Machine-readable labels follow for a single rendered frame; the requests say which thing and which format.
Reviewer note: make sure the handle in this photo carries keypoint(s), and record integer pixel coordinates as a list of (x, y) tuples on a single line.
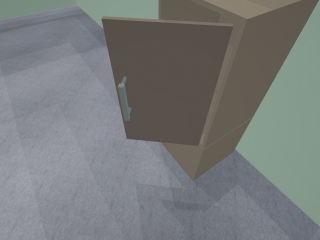
[(123, 98)]

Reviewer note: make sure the cupboard door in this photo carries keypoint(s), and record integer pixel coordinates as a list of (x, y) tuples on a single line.
[(171, 68)]

